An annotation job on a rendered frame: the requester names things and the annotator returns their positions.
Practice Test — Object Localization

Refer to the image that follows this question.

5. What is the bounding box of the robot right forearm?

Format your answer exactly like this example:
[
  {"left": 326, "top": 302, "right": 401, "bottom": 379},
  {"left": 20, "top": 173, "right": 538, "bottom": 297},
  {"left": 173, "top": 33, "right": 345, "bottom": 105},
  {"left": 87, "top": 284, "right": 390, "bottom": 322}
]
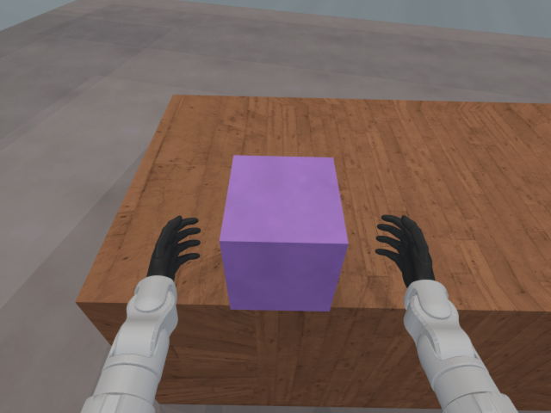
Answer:
[{"left": 404, "top": 280, "right": 518, "bottom": 413}]

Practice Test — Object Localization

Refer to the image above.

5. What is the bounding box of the robot right hand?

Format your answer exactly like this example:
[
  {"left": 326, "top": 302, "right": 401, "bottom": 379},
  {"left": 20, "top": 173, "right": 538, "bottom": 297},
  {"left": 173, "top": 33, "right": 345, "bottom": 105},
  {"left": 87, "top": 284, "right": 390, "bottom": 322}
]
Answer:
[{"left": 375, "top": 215, "right": 435, "bottom": 288}]

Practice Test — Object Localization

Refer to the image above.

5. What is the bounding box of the robot left forearm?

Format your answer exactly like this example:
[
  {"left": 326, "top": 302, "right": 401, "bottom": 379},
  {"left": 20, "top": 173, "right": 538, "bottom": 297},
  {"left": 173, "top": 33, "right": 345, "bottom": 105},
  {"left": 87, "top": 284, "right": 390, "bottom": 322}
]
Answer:
[{"left": 81, "top": 275, "right": 178, "bottom": 413}]

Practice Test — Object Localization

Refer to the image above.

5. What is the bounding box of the pedestal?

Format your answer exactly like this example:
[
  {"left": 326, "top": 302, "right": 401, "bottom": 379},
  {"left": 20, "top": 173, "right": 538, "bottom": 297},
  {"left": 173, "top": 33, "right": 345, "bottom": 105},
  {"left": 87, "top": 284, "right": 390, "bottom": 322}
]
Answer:
[{"left": 75, "top": 95, "right": 551, "bottom": 411}]

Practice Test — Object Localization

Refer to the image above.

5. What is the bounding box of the robot left hand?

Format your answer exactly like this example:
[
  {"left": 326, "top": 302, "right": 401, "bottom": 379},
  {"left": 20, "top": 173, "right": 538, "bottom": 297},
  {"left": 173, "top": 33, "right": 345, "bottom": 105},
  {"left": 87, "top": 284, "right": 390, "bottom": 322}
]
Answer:
[{"left": 146, "top": 215, "right": 201, "bottom": 281}]

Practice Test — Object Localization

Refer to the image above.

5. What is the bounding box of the carton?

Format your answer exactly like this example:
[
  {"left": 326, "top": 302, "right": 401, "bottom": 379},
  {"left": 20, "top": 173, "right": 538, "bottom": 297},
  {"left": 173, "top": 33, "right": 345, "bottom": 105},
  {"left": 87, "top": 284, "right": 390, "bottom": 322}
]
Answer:
[{"left": 220, "top": 155, "right": 349, "bottom": 311}]

